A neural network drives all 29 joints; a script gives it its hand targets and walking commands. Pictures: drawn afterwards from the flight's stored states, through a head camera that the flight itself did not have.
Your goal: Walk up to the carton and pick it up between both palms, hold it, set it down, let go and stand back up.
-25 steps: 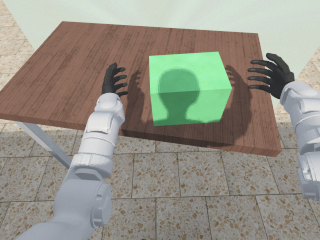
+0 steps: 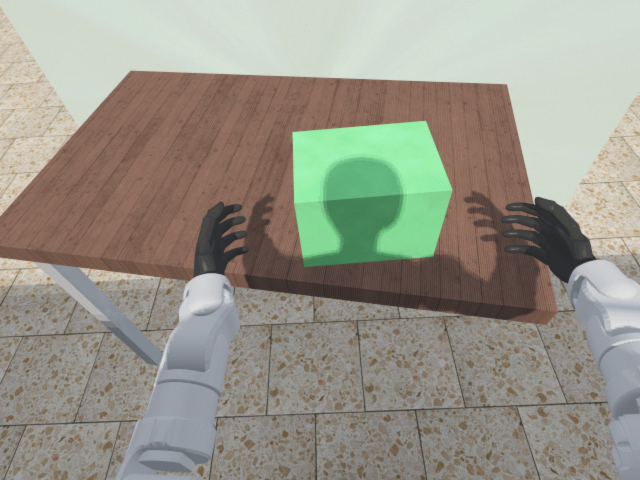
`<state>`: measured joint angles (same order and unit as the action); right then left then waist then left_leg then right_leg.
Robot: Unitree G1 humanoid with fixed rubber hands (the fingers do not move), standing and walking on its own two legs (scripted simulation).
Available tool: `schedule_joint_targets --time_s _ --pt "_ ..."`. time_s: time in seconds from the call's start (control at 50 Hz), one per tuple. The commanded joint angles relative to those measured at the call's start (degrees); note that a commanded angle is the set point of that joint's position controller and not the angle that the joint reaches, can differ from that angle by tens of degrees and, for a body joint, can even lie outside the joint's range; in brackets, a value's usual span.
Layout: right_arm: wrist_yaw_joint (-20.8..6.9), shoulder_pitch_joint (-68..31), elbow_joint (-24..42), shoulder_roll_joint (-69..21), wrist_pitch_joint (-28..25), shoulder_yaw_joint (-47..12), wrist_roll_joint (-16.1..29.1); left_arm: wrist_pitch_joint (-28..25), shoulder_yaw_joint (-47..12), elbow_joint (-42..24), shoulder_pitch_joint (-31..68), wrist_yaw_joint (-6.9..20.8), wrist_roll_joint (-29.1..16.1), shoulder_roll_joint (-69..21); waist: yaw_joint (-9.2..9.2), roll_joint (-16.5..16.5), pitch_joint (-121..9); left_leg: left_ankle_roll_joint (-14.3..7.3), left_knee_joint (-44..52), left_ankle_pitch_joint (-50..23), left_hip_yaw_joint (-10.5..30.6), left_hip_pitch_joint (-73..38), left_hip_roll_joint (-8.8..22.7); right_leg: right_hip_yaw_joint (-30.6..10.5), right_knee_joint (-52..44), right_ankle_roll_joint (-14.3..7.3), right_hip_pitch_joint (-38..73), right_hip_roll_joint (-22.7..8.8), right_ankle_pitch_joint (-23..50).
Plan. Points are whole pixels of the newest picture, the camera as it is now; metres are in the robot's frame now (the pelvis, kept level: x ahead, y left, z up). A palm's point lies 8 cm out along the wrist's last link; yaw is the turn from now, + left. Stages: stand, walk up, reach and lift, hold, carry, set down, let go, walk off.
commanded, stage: set down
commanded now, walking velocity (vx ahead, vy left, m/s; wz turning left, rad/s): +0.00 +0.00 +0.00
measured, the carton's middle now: (363, 195) +0.55 +0.03 +0.00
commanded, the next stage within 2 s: let go in 1.74 s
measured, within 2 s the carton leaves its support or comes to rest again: neither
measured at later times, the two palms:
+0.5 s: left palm (201, 324) +0.27 +0.21 +0.03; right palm (567, 324) +0.35 -0.24 +0.00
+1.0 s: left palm (213, 329) +0.28 +0.21 +0.00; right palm (561, 329) +0.34 -0.24 -0.01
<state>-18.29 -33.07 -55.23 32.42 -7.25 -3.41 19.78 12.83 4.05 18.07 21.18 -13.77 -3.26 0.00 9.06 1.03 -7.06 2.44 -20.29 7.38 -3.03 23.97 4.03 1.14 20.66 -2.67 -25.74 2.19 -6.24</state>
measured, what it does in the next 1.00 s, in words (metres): stands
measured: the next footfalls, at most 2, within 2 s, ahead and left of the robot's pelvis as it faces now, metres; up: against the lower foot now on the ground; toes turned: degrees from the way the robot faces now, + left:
none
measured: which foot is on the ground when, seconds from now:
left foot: down 0.00-1.00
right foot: down 0.00-1.00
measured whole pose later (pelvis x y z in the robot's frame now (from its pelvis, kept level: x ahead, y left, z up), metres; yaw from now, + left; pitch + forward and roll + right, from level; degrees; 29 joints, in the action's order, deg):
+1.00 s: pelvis +0.03 +0.01 +0.00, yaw +0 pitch +7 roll +0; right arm -14.9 -12.5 -51.2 26.8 -10.9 -1.8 19.9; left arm 10.7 0.6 13.2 3.1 -12.1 0.6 -0.9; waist 8.5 -3.3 -2.6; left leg 2.5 -21.5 11.4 -2.9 16.6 4.0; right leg 1.1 21.0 -2.6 -17.9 2.2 -9.8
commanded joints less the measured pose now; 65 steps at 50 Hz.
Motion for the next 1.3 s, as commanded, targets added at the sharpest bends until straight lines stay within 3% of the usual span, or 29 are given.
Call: schedule_joint_targets --time_s 0.0,0.06,0.18,0.28,0.36,0.42,0.52,0.58,0.66,0.8,0.96,1.04,1.1,1.18,1.28 --pt "-1.87 -11.49 4.24 9.08 -1.15 6.34 0.41 -1.15 -1.75 -5.66 9.03 -0.94 1.94 -1.62 -4.99 -9.68 -15.95 -3.72 1.15 2.91 1.9 -9.36 -3.0 -4.22 -3.83 -0.08 12.71 -1.16 -9.71" --pt "-2.91 -8.52 1.76 9.24 -1.35 7.1 0.38 -0.29 -2.59 -7.28 7.49 -1.42 3.38 -2.86 -5.21 -6.59 -16.16 -3.08 0.62 1.36 2.39 -11.82 -2.55 -3.58 -3.6 -0.81 11.19 -0.98 -8.73" --pt "-3.25 -0.12 -0.1 9.53 -3.64 7.16 1.01 -0.83 -3.43 -11.27 1.24 -1.14 5.53 -4.53 -6.51 -2.39 -19.02 -1.6 -1.65 -8.61 3.39 -18.74 -2.24 -2.18 -2.18 -1.98 11.27 -0.12 2.12" --pt "-1.05 6.85 5.88 9.26 -8.23 4.61 2.62 -5.07 -3.08 -15.87 -7.29 0.24 5.45 -5.15 -7.55 -3.98 -22.73 -0.85 -3.58 -17.97 3.63 -19.78 -3.46 -3.27 0.52 -1.23 18.72 0.14 19.84" --pt "1.3 8.84 12.53 8.06 -12.33 1.58 4.69 -9.52 -3.49 -19.07 -12.47 1.2 4.16 -4.13 -7.82 -7.26 -23.82 -1.13 -4.06 -19.79 3.01 -16.64 -4.73 -4.08 2.81 0.29 24.85 0.2 30.71" --pt "2.05 7.05 15.26 8.23 -14.1 1.3 5.11 -11.53 -4.99 -18.3 -13.24 1.18 2.65 -2.96 -7.86 -9.46 -21.91 -1.87 -3.54 -15.4 2.28 -14.29 -4.88 -3.46 2.37 0.86 23.75 0.37 26.17" --pt "2.03 8.41 11.78 8.49 -11.47 3.34 2.82 -10.59 -6.29 -11.12 -11.77 1.2 1.24 -1.74 -8.59 -11.88 -13.0 -3.19 -1.71 -3.22 1.68 -13.87 -3.96 -3.78 -2.36 0.33 14.91 -0.37 1.94" --pt "1.57 9.03 8.19 7.88 -7.83 3.93 2.22 -8.05 -5.0 -7.31 -8.95 1.1 1.8 -0.23 -7.86 -11.8 -6.88 -3.91 -0.36 4.48 1.84 -13.49 -3.5 -5.13 -4.48 0.05 10.74 -1.57 -11.97" --pt "0.99 8.92 7.85 7.46 -4.72 5.2 2.3 -5.32 -3.88 -8.29 -5.64 0.56 2.4 1.62 -6.5 -9.47 -4.24 -4.15 0.4 8.81 2.35 -13.15 -3.22 -5.92 -5.07 -0.49 8.79 -2.49 -19.99" --pt "2.38 12.43 9.49 5.77 -3.0 6.78 1.73 -3.08 -3.27 -13.36 -5.76 0.55 3.49 3.07 -6.92 -5.55 -9.08 -2.76 -0.88 3.11 2.69 -15.73 -3.53 -5.25 -3.88 -1.02 12.59 -2.48 -10.83" --pt "5.37 20.41 12.03 3.87 -4.67 4.3 -0.31 -3.0 -1.52 -12.76 -16.43 3.65 6.01 2.1 -8.9 -3.93 -13.43 -0.85 -2.47 -11.75 3.19 -18.33 -4.57 -3.53 0.03 -0.01 23.76 -1.25 18.14" --pt "6.86 24.3 11.8 1.73 -5.2 1.54 -0.76 -2.81 -0.38 -9.78 -23.19 5.76 7.77 1.25 -9.8 -3.31 -10.51 -0.59 -2.46 -15.38 3.73 -18.53 -5.35 -3.13 0.82 0.6 28.3 -0.68 27.38" --pt "7.86 28.29 11.33 0.19 -5.15 0.2 -1.54 -2.88 -0.17 -8.41 -28.04 7.15 8.4 1.07 -10.56 -4.02 -7.31 -0.82 -2.0 -15.81 4.09 -18.99 -5.73 -2.91 0.54 0.93 30.07 -0.65 28.74" --pt "8.89 30.28 13.29 -0.93 -5.44 0.66 -3.41 -4.07 -0.93 -10.08 -28.45 7.88 7.75 2.72 -10.95 -5.58 -4.6 -1.21 -1.23 -13.55 4.1 -19.36 -5.53 -2.35 -0.29 1.34 29.54 -0.69 24.76" --pt "11.23 29.06 16.92 -4.11 -5.78 2.79 -7.89 -5.06 -1.06 -9.05 -24.38 8.35 6.16 9.01 -10.58 -8.28 -0.48 -2.14 -1.37 -3.92 2.23 -16.94 -5.45 -4.07 -2.31 2.35 25.27 -3.03 12.5"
